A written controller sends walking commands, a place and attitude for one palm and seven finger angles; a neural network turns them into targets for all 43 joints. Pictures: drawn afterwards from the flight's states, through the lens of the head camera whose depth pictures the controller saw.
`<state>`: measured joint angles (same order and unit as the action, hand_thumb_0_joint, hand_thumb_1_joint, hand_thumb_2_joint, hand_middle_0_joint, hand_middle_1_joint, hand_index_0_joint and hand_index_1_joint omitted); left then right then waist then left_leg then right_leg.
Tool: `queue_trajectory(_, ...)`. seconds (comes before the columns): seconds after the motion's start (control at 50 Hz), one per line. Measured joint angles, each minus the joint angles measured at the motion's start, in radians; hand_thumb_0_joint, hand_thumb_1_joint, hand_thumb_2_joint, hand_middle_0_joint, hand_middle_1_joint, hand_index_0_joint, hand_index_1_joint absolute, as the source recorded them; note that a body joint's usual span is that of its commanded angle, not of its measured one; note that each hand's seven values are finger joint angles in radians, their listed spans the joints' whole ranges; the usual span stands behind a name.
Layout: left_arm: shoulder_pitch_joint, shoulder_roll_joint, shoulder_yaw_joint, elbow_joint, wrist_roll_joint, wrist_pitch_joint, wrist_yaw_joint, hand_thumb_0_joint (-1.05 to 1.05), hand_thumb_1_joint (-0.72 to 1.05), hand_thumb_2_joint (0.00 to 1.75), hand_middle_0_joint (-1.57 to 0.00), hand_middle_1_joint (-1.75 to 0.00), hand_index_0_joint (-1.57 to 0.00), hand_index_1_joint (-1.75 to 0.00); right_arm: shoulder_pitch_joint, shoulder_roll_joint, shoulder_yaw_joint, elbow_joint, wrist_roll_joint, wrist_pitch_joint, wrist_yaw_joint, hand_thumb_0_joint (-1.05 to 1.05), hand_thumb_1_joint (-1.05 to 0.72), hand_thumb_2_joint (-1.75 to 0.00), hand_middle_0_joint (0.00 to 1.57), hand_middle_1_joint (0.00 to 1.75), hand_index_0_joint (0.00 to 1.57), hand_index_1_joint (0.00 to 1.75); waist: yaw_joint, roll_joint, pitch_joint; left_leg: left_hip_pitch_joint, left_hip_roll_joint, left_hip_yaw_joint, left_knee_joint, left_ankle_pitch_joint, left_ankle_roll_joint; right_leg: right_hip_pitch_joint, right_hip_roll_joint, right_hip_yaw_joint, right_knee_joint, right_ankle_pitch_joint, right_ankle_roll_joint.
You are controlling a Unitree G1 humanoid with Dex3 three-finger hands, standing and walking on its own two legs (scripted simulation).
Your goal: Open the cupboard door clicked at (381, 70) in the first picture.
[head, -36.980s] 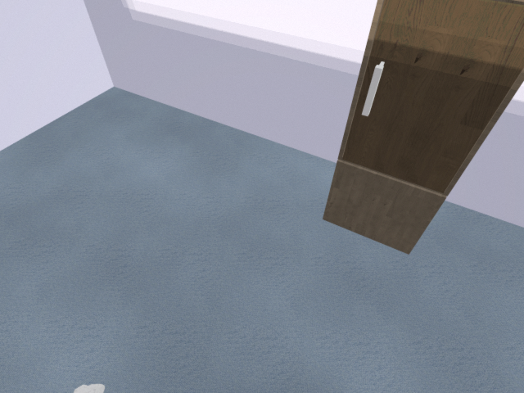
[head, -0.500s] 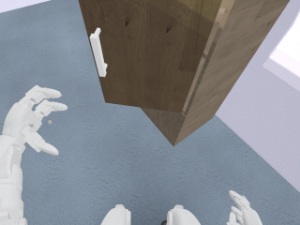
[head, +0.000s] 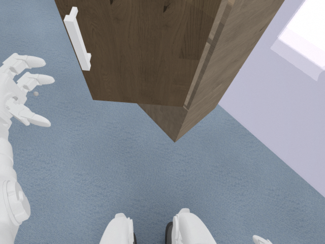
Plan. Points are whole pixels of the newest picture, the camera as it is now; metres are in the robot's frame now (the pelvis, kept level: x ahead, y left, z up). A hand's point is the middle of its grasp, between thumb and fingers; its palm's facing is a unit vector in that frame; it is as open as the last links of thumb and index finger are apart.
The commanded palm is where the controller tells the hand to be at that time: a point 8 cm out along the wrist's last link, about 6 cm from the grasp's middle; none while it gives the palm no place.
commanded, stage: move the hooked fingers beside the handle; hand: left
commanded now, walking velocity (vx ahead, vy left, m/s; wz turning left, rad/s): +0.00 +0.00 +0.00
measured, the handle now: (80, 41) +0.62 +0.21 +0.06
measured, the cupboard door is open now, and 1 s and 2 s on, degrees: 46 46 46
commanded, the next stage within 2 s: slide the fingers in behind the handle in 1.56 s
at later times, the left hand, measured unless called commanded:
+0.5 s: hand (46, 65) +0.52 +0.27 +0.06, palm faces -0.09 -1.00 -0.02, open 14.0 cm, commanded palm +0.52 +0.30 +0.06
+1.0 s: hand (54, 52) +0.57 +0.26 +0.06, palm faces -0.07 -1.00 -0.03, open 14.0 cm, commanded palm +0.56 +0.29 +0.06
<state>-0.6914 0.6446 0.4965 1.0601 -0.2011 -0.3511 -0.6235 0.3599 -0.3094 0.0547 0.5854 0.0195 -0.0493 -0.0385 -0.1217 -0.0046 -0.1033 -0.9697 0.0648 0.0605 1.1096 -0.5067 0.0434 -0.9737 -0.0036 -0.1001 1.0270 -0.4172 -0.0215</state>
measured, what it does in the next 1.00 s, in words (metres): stands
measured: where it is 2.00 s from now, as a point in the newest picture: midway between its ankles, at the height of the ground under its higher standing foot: outside the picture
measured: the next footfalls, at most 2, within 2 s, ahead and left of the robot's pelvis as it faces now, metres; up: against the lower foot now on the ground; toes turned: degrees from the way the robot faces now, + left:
none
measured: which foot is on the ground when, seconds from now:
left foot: down 0.00-1.00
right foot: down 0.00-1.00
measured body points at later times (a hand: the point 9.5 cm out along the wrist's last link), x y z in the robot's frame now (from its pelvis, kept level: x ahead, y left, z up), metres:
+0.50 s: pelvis +0.00 +0.02 -0.01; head +0.17 +0.06 +0.40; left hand +0.52 +0.33 +0.07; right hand +0.01 -0.26 -0.10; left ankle +0.01 +0.09 -0.66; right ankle +0.04 -0.11 -0.66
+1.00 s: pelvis +0.01 +0.01 -0.02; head +0.21 +0.05 +0.38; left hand +0.57 +0.32 +0.06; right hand -0.04 -0.25 -0.10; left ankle +0.01 +0.09 -0.66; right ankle +0.04 -0.11 -0.66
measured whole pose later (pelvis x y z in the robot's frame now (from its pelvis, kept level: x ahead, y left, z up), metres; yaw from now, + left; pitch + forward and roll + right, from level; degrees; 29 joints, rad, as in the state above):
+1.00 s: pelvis +0.01 +0.01 -0.02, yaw -3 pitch +30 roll -6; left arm -1.12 0.91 0.55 1.29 -0.01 -0.27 -0.53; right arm 0.43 -0.29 0.11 0.57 -0.02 0.10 -0.01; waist -0.28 0.03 -0.07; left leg -1.19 0.09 0.04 1.20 -0.54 0.06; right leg -1.17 0.02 -0.11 1.06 -0.41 -0.01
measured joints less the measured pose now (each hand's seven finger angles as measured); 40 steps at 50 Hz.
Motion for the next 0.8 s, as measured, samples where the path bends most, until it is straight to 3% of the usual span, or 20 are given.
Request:
queue_trajectory(0.14, -0.072, 0.043, 0.021, 0.058, 0.028, -0.004, 0.011, -0.01, -0.50, 0.30, -0.30, -1.20, -0.30, -1.20, 0.005, 0.006, 0.008, -0.008, -0.006, 0.041, 0.009, 0.00, -0.91, -0.90, 0.20, 0.30, 0.20, 0.30, -0.020, 0.000, 0.002, -0.031, 0.005, 0.002, 0.016, -0.010, 0.006, -0.029, 0.005, 0.003, 0.005, -0.001, 0.006)
queue_trajectory(0.28, -0.167, 0.078, 0.000, 0.108, 0.057, 0.004, 0.025, -0.01, -0.50, 0.30, -0.30, -1.20, -0.30, -1.20, 0.009, 0.007, 0.015, 0.001, -0.012, 0.066, 0.010, 0.00, -0.91, -0.90, 0.20, 0.30, 0.20, 0.30, -0.037, 0.004, 0.008, -0.075, 0.003, -0.007, 0.037, -0.015, 0.012, -0.062, 0.002, -0.005, 0.014, -0.002, 0.012)
queue_trajectory(0.64, -0.348, 0.153, -0.004, 0.189, 0.136, 0.046, 0.095, -0.01, -0.50, 0.30, -0.30, -1.20, -0.30, -1.20, 0.042, 0.019, 0.036, -0.001, -0.032, 0.122, 0.022, 0.00, -0.91, -0.90, 0.20, 0.30, 0.20, 0.30, -0.105, 0.025, 0.015, -0.144, 0.010, -0.016, 0.056, -0.021, 0.018, -0.119, 0.010, -0.012, 0.007, 0.006, 0.020)
queue_trajectory(0.8, -0.451, 0.231, 0.004, 0.254, 0.178, 0.057, 0.115, -0.01, -0.50, 0.30, -0.30, -1.20, -0.30, -1.20, 0.055, 0.015, 0.052, -0.007, -0.039, 0.131, 0.019, 0.00, -0.91, -0.90, 0.20, 0.30, 0.20, 0.30, -0.144, 0.033, 0.023, -0.190, 0.018, -0.025, 0.079, -0.026, 0.016, -0.160, 0.017, -0.019, 0.022, 0.005, 0.016)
